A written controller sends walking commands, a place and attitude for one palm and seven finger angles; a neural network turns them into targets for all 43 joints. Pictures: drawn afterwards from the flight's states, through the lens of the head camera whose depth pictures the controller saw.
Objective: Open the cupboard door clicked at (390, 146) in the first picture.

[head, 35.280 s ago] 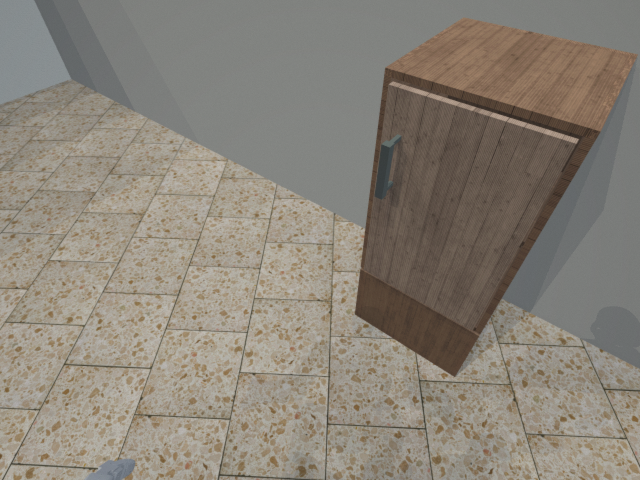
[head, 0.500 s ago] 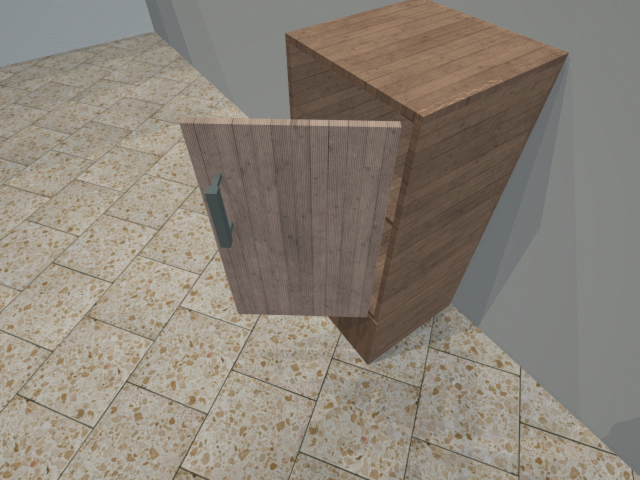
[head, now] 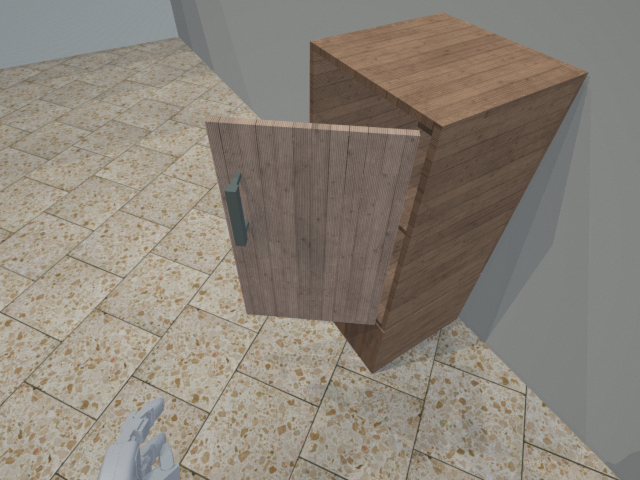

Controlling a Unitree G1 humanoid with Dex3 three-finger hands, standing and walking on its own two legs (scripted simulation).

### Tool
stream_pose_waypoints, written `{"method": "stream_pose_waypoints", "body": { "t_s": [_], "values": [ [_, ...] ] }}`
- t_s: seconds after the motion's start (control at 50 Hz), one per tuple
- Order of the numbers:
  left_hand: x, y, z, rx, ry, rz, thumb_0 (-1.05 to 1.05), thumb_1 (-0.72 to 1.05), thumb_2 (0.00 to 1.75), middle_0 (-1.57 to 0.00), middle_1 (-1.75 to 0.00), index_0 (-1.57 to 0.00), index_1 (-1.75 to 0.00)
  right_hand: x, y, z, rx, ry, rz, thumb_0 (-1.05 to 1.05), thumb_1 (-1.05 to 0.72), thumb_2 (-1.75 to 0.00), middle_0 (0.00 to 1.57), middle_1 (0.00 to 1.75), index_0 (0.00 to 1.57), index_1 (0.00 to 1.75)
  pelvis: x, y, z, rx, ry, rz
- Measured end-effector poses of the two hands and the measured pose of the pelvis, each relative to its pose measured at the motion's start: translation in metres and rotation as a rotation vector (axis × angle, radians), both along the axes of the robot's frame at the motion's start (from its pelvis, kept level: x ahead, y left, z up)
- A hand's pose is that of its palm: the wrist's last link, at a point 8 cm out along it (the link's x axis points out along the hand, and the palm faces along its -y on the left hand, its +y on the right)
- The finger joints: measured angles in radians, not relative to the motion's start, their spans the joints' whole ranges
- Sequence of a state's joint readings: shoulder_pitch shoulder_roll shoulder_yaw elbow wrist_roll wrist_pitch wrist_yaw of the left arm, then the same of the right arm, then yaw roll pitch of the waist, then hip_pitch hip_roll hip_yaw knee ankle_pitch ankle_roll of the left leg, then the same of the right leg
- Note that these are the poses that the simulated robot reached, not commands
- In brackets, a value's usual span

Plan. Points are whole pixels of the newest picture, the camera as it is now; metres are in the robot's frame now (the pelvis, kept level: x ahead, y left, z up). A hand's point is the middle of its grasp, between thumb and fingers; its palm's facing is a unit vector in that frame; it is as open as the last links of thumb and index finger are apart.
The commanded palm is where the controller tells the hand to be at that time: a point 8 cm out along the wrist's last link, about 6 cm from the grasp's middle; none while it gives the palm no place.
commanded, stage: raise the hand with hooked fingers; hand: left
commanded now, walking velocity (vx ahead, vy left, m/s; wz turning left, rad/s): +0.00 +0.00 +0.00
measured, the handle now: (239, 210) +0.59 +0.19 -0.03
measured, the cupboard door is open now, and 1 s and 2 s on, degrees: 53 53 53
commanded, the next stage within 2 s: move the hooked fingers beside the handle in 1.96 s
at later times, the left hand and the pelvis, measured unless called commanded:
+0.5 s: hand (180, 442) +0.18 +0.18 -0.04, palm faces -0.02 -0.99 -0.12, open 9.9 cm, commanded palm +0.16 +0.25 -0.05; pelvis -0.04 -0.04 -0.10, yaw +0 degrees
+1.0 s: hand (153, 408) +0.22 +0.23 -0.05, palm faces -0.07 -1.00 -0.05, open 12.9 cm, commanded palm +0.20 +0.29 -0.03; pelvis -0.04 +0.00 -0.09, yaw -2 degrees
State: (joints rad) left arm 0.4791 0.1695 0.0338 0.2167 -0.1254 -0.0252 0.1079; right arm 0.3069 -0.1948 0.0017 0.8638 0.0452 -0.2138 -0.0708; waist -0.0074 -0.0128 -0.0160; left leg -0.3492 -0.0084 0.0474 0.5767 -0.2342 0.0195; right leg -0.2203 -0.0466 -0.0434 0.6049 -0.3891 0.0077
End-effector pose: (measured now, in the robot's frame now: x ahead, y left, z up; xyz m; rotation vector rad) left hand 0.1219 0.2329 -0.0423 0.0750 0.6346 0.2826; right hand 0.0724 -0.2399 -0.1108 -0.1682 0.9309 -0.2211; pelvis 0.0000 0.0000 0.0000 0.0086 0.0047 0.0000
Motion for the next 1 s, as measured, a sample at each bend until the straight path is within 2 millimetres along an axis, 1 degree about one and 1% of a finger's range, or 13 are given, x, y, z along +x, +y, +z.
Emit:
{"method": "stream_pose_waypoints", "body": {
  "t_s": [0.08,0.14,0.22,0.28,0.32,0.42,0.48,0.56,0.64,0.74,0.8,0.92,1.0],
  "values": [
    [0.058,-0.006,0.052,0.019,-0.414,-0.094,0.01,0.82,0.86,-0.20,-0.36,-0.21,-0.35,0.043,-0.013,0.010,-0.023,-0.207,0.044,0.01,-0.91,-0.90,0.20,0.30,0.20,0.30,-0.013,-0.006,-0.013,-0.011,0.064,0.014],
    [0.069,-0.013,0.051,0.001,-0.603,-0.214,0.01,0.76,0.84,-0.21,-0.39,-0.21,-0.39,0.069,-0.024,0.014,-0.045,-0.312,0.085,0.01,-0.91,-0.90,0.20,0.30,0.20,0.30,-0.024,-0.016,-0.033,-0.006,0.135,-0.006],
    [0.045,-0.017,0.005,-0.050,-0.589,-0.348,0.00,0.68,0.80,-0.21,-0.45,-0.22,-0.44,0.093,-0.039,0.011,-0.079,-0.400,0.138,0.01,-0.90,-0.90,0.20,0.30,0.20,0.30,-0.034,-0.028,-0.063,-0.010,0.190,-0.008],
    [0.013,-0.010,-0.030,-0.098,-0.488,-0.305,0.01,0.61,0.77,-0.22,-0.49,-0.23,-0.48,0.104,-0.046,0.003,-0.105,-0.429,0.158,0.01,-0.90,-0.90,0.20,0.30,0.20,0.30,-0.037,-0.034,-0.081,-0.018,0.211,-0.003],
    [-0.004,-0.003,-0.036,-0.086,-0.474,-0.243,0.01,0.56,0.75,-0.23,-0.52,-0.23,-0.51,0.107,-0.047,-0.005,-0.115,-0.429,0.165,0.01,-0.90,-0.90,0.20,0.30,0.20,0.30,-0.037,-0.036,-0.089,-0.031,0.217,0.003],
    [-0.002,0.008,-0.001,0.045,-0.664,-0.218,0.01,0.44,0.70,-0.23,-0.59,-0.24,-0.59,0.100,-0.037,-0.035,-0.105,-0.363,0.182,0.01,-0.91,-0.90,0.20,0.30,0.20,0.30,-0.037,-0.040,-0.101,-0.060,0.230,0.014],
    [0.025,0.004,0.012,0.054,-0.728,-0.309,0.01,0.37,0.67,-0.24,-0.64,-0.24,-0.63,0.087,-0.028,-0.055,-0.068,-0.305,0.169,0.01,-0.90,-0.90,0.20,0.30,0.20,0.30,-0.039,-0.039,-0.104,-0.070,0.239,0.016],
    [0.065,0.002,0.000,-0.034,-0.584,-0.428,0.01,0.28,0.63,-0.24,-0.70,-0.25,-0.69,0.061,-0.021,-0.071,-0.018,-0.223,0.105,0.01,-0.90,-0.90,0.20,0.30,0.20,0.30,-0.038,-0.036,-0.101,-0.061,0.256,0.001],
    [0.080,0.014,-0.006,-0.098,-0.466,-0.379,0.01,0.19,0.59,-0.25,-0.76,-0.26,-0.75,0.035,-0.022,-0.069,-0.006,-0.157,0.030,0.01,-0.90,-0.90,0.20,0.30,0.21,0.30,-0.033,-0.029,-0.090,-0.043,0.264,-0.020],
    [0.072,0.037,0.016,-0.015,-0.572,-0.266,0.01,0.07,0.54,-0.26,-0.83,-0.26,-0.83,0.019,-0.029,-0.059,-0.043,-0.114,0.002,0.01,-0.90,-0.90,0.20,0.30,0.20,0.30,-0.026,-0.018,-0.082,-0.039,0.274,-0.029],
    [0.069,0.045,0.016,0.017,-0.612,-0.274,0.00,0.00,0.51,-0.26,-0.88,-0.27,-0.87,0.020,-0.032,-0.058,-0.074,-0.105,0.024,0.01,-0.90,-0.90,0.20,0.30,0.20,0.30,-0.027,-0.011,-0.085,-0.046,0.283,-0.022],
    [0.073,0.048,-0.012,-0.065,-0.551,-0.356,0.00,-0.14,0.45,-0.27,-0.97,-0.28,-0.96,0.035,-0.026,-0.049,-0.124,-0.153,0.064,0.01,-0.90,-0.90,0.20,0.30,0.20,0.30,-0.034,0.000,-0.091,-0.065,0.283,-0.017],
    [0.079,0.054,0.000,-0.054,-0.598,-0.367,0.00,-0.23,0.41,-0.28,-1.03,-0.29,-1.02,0.047,-0.013,-0.035,-0.128,-0.211,0.088,0.01,-0.90,-0.90,0.20,0.30,0.20,0.30,-0.035,0.005,-0.087,-0.073,0.270,-0.019]
  ]
}}
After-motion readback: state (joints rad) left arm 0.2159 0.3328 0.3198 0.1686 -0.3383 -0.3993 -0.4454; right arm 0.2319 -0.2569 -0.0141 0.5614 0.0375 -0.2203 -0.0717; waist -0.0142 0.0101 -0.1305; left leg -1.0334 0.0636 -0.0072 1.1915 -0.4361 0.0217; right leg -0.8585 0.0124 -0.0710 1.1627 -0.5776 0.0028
